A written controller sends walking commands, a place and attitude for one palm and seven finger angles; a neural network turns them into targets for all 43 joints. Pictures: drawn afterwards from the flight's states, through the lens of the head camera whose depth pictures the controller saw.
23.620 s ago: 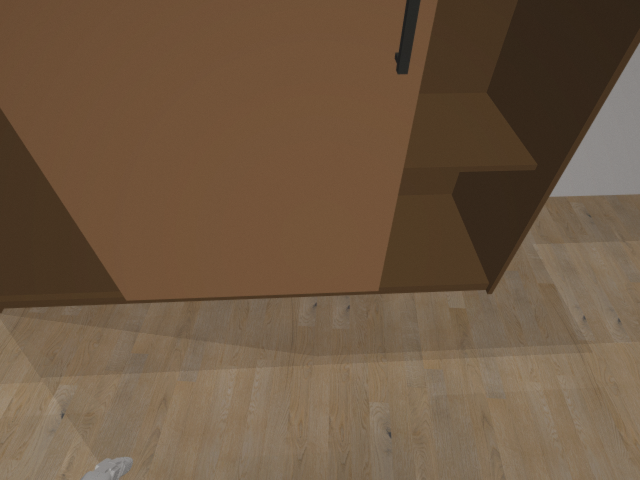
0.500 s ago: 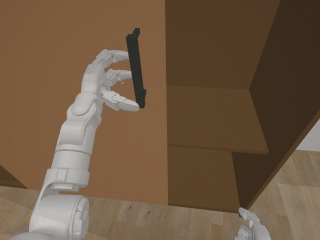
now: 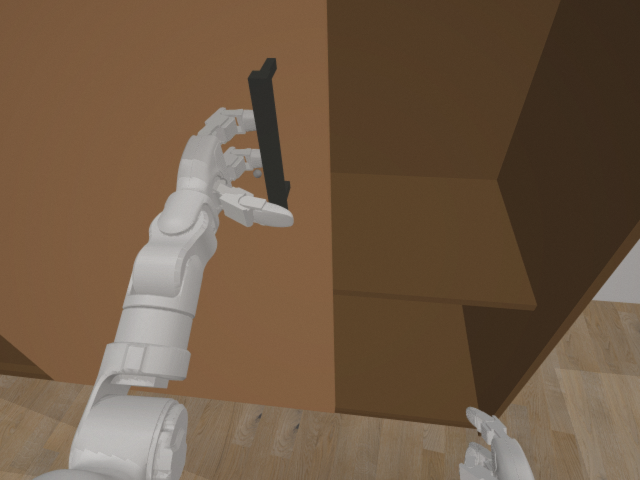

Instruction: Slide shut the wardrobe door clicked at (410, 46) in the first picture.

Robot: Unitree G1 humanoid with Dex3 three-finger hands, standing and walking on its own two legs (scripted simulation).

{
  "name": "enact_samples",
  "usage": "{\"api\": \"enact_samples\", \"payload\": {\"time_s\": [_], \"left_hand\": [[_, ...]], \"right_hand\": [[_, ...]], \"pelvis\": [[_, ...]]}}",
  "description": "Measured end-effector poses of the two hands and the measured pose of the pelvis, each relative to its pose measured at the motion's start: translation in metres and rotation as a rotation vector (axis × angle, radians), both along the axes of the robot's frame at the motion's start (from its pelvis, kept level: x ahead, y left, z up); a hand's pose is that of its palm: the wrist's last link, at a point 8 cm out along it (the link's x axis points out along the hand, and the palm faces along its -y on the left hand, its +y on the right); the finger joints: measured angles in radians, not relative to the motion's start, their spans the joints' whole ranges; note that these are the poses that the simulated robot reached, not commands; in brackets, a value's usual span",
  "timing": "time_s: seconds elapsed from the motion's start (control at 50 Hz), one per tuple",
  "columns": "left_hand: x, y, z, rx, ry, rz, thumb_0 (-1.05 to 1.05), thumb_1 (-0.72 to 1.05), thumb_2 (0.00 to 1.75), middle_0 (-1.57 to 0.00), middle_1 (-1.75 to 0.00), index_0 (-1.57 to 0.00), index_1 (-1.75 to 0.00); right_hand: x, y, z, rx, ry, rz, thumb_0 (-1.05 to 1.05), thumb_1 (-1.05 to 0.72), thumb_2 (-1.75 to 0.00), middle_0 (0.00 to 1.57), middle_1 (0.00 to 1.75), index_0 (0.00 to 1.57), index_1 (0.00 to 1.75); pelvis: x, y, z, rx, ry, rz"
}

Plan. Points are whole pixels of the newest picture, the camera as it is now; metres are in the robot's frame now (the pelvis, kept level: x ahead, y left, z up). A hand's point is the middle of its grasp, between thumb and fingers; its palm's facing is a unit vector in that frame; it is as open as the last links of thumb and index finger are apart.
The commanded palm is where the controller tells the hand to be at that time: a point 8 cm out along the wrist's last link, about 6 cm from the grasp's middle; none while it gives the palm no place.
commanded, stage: slide the fingers in behind the handle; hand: left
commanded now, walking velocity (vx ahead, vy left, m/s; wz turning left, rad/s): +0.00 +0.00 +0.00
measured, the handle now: (274, 145) +0.45 +0.09 +0.22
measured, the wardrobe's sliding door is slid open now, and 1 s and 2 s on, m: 0.43 0.43 0.43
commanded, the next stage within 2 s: grip the handle and tug to test in 0.80 s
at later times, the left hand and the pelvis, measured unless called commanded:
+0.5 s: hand (267, 173) +0.39 +0.08 +0.22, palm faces -0.05 -1.00 -0.01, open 14.0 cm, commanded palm +0.36 +0.13 +0.22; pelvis +0.00 +0.00 +0.00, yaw +0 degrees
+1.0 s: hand (267, 171) +0.40 +0.09 +0.22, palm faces -0.04 -1.00 -0.01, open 13.8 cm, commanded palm +0.37 +0.13 +0.22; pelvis +0.00 +0.00 +0.00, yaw +0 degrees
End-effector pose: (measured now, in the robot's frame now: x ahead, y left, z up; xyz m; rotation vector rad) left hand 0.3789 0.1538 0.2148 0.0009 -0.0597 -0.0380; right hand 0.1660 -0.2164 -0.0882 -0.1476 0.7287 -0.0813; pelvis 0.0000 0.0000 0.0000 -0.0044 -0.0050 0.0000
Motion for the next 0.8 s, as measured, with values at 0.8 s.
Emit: {"api": "enact_samples", "payload": {"time_s": [0.8], "left_hand": [[0.006, -0.029, 0.006, -0.013, -0.003, -0.025, -0.01, -0.51, 0.3, -0.3, -1.2, -0.3, -1.19]], "right_hand": [[-0.012, 0.003, -0.005, 0.001, 0.034, -0.013, 0.01, -0.91, -0.9, 0.2, 0.3, 0.21, 0.3]], "pelvis": [[-0.005, 0.002, 0.0, 0.004, 0.001, -0.006]]}}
